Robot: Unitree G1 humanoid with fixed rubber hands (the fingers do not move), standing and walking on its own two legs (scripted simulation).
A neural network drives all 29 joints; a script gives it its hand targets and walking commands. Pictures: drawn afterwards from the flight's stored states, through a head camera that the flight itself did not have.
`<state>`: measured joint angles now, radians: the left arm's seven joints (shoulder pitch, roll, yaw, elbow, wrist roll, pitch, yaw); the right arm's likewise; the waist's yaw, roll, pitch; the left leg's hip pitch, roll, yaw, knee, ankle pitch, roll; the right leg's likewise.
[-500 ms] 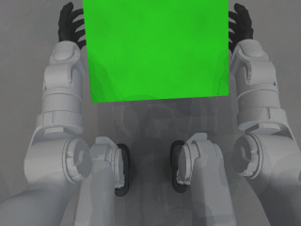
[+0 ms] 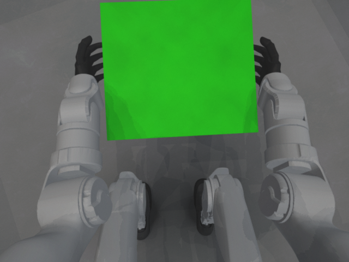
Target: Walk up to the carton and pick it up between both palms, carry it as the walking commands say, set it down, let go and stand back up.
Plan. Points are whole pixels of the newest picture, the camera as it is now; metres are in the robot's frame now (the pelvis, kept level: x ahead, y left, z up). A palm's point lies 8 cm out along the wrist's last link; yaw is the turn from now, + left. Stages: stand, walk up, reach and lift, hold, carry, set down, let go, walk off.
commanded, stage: reach and lift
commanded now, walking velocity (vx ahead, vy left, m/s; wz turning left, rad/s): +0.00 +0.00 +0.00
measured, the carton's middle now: (177, 81) +0.52 -0.02 -0.14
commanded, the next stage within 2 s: none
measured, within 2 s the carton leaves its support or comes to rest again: neither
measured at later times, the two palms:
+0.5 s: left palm (66, 68) +0.49 +0.17 +0.01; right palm (287, 69) +0.48 -0.20 +0.01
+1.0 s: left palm (33, 53) +0.47 +0.17 +0.09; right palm (317, 57) +0.46 -0.20 +0.08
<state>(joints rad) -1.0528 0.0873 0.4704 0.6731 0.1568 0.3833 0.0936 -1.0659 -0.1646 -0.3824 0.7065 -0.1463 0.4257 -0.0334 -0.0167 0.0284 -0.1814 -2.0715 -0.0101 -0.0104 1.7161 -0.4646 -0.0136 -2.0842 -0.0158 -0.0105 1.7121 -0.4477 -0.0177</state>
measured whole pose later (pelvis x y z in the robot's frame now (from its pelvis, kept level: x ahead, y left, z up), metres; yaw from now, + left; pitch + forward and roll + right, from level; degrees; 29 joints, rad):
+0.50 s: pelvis +0.02 +0.00 +0.06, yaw -1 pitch +44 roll +0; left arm -0.91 0.02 0.48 0.63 0.19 0.38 0.08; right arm -0.91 -0.11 -0.41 0.66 -0.19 0.41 0.01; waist -0.01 0.03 -0.25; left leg -1.84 -0.01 -0.01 1.52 -0.45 0.00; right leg -1.85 -0.01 0.00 1.51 -0.43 -0.01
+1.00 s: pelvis +0.04 +0.01 +0.13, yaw -1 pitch +39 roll +0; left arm -0.75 -0.04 0.49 0.58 0.23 0.37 0.07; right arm -0.74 -0.05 -0.43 0.61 -0.22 0.40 0.04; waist -0.01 0.03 -0.26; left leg -1.54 -0.01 0.00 1.27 -0.42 0.00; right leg -1.54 0.00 0.00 1.26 -0.40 0.00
